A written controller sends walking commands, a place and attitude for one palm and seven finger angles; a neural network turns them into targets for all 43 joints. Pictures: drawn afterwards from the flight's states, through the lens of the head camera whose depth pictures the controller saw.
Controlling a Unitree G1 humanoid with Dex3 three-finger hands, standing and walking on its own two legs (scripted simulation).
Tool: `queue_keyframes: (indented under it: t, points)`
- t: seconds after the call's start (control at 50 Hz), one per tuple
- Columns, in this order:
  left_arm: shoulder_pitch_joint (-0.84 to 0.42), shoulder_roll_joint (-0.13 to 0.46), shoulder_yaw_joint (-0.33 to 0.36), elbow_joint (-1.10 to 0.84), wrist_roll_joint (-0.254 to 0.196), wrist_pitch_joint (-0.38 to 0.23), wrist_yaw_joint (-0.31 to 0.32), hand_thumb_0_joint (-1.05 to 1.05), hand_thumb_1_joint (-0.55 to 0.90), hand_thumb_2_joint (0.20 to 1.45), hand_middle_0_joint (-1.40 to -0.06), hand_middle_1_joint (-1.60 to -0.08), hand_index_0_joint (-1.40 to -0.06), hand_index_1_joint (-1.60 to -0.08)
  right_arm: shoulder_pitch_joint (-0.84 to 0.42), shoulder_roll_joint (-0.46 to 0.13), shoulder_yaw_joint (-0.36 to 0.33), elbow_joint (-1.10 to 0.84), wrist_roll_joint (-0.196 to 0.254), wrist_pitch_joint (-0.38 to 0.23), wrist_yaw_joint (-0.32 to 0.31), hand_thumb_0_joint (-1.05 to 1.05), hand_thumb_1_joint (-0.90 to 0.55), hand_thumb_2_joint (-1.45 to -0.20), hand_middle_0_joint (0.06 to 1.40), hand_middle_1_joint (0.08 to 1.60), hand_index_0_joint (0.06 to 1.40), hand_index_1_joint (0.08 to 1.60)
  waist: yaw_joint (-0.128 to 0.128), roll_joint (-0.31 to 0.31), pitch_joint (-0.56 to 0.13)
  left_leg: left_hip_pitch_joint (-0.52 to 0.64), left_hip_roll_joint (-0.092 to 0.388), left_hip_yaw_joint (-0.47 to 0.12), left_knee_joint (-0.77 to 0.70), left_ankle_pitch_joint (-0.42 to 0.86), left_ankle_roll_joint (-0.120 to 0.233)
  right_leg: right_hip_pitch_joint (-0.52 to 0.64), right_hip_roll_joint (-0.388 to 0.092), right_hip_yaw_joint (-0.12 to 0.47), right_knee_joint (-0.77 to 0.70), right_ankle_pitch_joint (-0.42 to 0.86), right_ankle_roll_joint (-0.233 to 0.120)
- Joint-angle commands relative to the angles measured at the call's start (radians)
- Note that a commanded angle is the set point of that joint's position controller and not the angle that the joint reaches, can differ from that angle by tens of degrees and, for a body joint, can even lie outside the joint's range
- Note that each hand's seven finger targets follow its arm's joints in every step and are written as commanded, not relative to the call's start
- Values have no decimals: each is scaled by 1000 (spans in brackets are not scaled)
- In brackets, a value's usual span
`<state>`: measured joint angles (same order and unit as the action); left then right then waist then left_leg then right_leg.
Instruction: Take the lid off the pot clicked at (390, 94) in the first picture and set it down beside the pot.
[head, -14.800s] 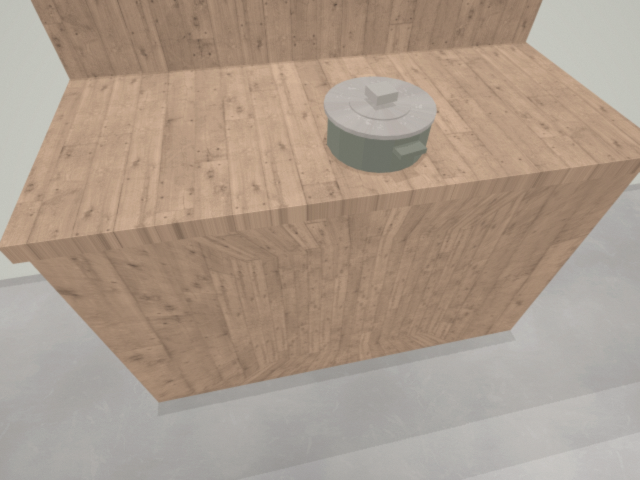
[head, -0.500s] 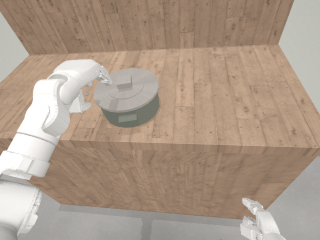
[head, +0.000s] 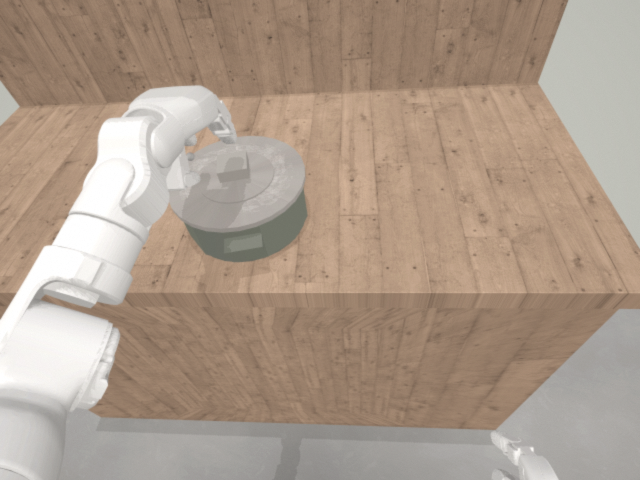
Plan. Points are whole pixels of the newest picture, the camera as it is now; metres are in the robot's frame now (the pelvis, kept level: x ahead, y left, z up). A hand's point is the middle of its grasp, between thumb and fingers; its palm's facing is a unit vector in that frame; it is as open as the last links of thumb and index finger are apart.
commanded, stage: move the open hand above the knob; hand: left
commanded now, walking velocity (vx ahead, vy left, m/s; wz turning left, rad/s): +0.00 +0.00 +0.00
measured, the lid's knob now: (233, 166) +0.51 +0.13 +0.12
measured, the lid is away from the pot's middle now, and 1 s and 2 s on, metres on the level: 0.00 0.00 0.00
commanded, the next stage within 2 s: lower the open fingers around the knob in 0.98 s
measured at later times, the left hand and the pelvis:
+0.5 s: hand (216, 132) +0.49 +0.13 +0.19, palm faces -0.26 -0.02 -0.96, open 10.1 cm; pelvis +0.01 +0.00 +0.00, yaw -2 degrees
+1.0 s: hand (209, 137) +0.48 +0.14 +0.19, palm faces -0.26 +0.00 -0.97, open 10.1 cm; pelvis +0.01 +0.00 +0.00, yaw +0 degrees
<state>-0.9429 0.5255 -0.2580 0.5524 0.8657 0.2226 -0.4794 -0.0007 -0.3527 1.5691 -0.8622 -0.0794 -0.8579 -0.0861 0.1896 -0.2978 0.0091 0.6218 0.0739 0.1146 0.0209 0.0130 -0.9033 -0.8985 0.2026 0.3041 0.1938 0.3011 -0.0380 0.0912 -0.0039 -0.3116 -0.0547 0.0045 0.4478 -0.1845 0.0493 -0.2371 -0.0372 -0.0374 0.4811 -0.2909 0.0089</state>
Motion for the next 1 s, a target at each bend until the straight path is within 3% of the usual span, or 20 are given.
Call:
queue_keyframes:
  t: [0.0, 0.08, 0.12, 0.18, 0.2, 0.26, 0.28, 0.3, 0.38, 0.4, 0.44, 0.48, 0.5, 0.56, 0.6, 0.72, 0.78, 0.8, 0.9, 0.98]
  points:
    - [-582, 224, 125, -110, 22, 7, 57, 0, -365, 1576, -847, -81, -847, -81, -42, -105, -37, -116, 1, -47, -3, 0, -900, -900, 200, 300, 200, 300, -17, -106, -403, 272, -5, -41, -11, 273, 22, 7, 58, -15, -46, 343, -42]
    - [-612, 172, 89, 4, 14, 9, 65, 0, -365, 1576, -847, -81, -847, -81, -11, -116, -43, -94, -1, -48, -12, 0, -900, -900, 200, 300, 200, 300, -38, -112, -371, 262, -6, -41, -9, 242, 28, -31, 57, -16, -60, 321, -46]
    - [-735, 175, 76, -15, 38, 1, 72, 0, -365, 1576, -847, -81, -847, -81, -8, -105, -40, -92, -5, -55, -15, 0, -900, -900, 200, 300, 200, 300, -43, -91, -414, 279, -7, -42, -17, 223, 23, -29, 60, -15, -53, 308, -45]
    - [-703, 152, 71, 121, 26, -1, 81, 0, -365, 1576, -847, -81, -847, -81, 36, -115, -44, -66, -9, -57, -22, 0, -900, -900, 200, 300, 200, 300, -54, -114, -390, 256, -7, -42, -13, 228, 26, -42, 59, -14, -64, 315, -46]
    - [-774, 201, 103, 103, 47, -7, 87, 0, -365, 1576, -847, -81, -847, -81, 41, -112, -42, -62, -12, -62, -22, 0, -900, -900, 200, 300, 200, 300, -50, -117, -421, 258, -5, -40, -20, 215, 23, -28, 60, -9, -59, 317, -43]
    - [-720, 166, 86, 188, 56, -11, 89, 0, -365, 1576, -847, -81, -847, -81, 48, -109, -42, -62, -14, -65, -25, 0, -900, -900, 200, 300, 200, 300, -45, -117, -403, 245, -5, -37, -18, 241, 26, -36, 59, -10, -52, 328, -46]
    - [-696, 154, 85, 170, 39, -19, 87, 0, -365, 1576, -847, -81, -847, -81, 59, -117, -48, -67, -16, -61, -23, 0, -900, -900, 200, 300, 200, 300, -45, -120, -417, 251, -2, -38, -13, 274, 29, -25, 54, -9, -57, 355, -46]
    - [-725, 217, 130, 111, 55, -27, 91, 0, -365, 1576, -847, -81, -847, -81, 50, -112, -48, -76, -18, -65, -21, 0, -900, -900, 200, 300, 200, 300, -32, -126, -473, 272, 1, -37, -14, 290, 28, 10, 55, 0, -49, 373, -42]
    - [-683, 158, 95, 107, 38, -28, 89, 0, -365, 1576, -847, -81, -847, -81, 56, -114, -55, -84, -16, -63, -17, 0, -900, -900, 200, 300, 200, 300, -37, -100, -433, 285, 4, -39, -7, 336, 34, -27, 55, -6, -60, 370, -45]
    - [-676, 229, 149, 139, 53, -26, 94, 0, -365, 1576, -847, -81, -847, -81, 56, -115, -50, -79, -16, -61, -18, 0, -900, -900, 200, 300, 200, 300, -28, -115, -426, 265, 4, -37, -13, 311, 32, -9, 58, -3, -57, 365, -44]
    - [-700, 237, 149, 115, 56, -26, 95, 0, -365, 1576, -847, -81, -847, -81, 53, -113, -49, -82, -14, -64, -23, 0, -900, -900, 200, 300, 200, 300, -28, -146, -430, 250, 3, -29, -20, 291, 36, 14, 56, -3, -56, 379, -41]
    - [-713, 164, 86, 56, 38, -32, 93, 0, -365, 1576, -847, -81, -847, -81, 49, -111, -53, -89, -11, -65, -22, 0, -900, -900, 200, 300, 200, 300, -40, -109, -448, 287, 4, -36, -8, 353, 38, -6, 53, -3, -59, 398, -42]
    - [-720, 207, 121, 35, 54, -29, 98, 0, -365, 1576, -847, -81, -847, -81, 50, -109, -54, -88, -15, -71, -19, 0, -900, -900, 200, 300, 200, 300, -33, -93, -472, 311, 6, -41, -7, 353, 37, -5, 58, 0, -56, 389, -40]
    - [-673, 193, 114, 125, 51, -10, 94, 0, -365, 1576, -847, -81, -847, -81, 46, -110, -48, -77, -11, -68, -23, 0, -900, -900, 200, 300, 200, 300, -35, -134, -397, 260, 1, -32, -17, 283, 36, -20, 60, -6, -63, 355, -40]
    - [-699, 219, 126, 79, 50, -13, 94, 0, -365, 1576, -847, -81, -847, -81, 40, -114, -47, -82, -10, -65, -23, 0, -900, -900, 200, 300, 200, 300, -32, -130, -432, 263, -1, -28, -14, 300, 36, 9, 55, 0, -58, 387, -39]
    - [-698, 187, 94, 97, 46, -3, 79, 0, -365, 1576, -847, -81, -847, -81, 28, -109, -44, -77, -7, -58, -28, 0, -900, -900, 200, 300, 200, 300, -47, -141, -389, 257, -3, -25, -9, 264, 39, -20, 55, -3, -67, 373, -38]
    - [-723, 174, 84, 13, 25, -20, 79, 0, -365, 1576, -847, -81, -847, -81, 21, -109, -46, -91, -8, -63, -28, 0, -900, -900, 200, 300, 200, 300, -46, -91, -450, 303, -6, -31, 6, 327, 42, -9, 48, 1, -61, 410, -42]
    - [-722, 211, 114, 6, 39, -22, 80, 0, -365, 1576, -847, -81, -847, -81, 20, -103, -44, -93, -11, -64, -27, 0, -900, -900, 200, 300, 200, 300, -38, -99, -470, 310, -5, -38, 10, 345, 40, 4, 52, 4, -55, 420, -40]
    - [-701, 122, 46, 71, 34, 1, 72, 0, -365, 1576, -847, -81, -847, -81, 6, -101, -39, -82, -5, -43, -19, 0, -900, -900, 200, 300, 200, 300, -49, -105, -395, 284, -1, -37, 0, 317, 30, -49, 54, -9, -59, 372, -42]
    - [-699, 126, 64, -22, 22, -6, 78, 0, -365, 1576, -847, -81, -847, -81, 3, -101, -45, -98, -11, -51, -16, 0, -900, -900, 200, 300, 200, 300, -44, -88, -469, 341, -1, -47, 24, 411, 35, -29, 52, -3, -52, 424, -45]
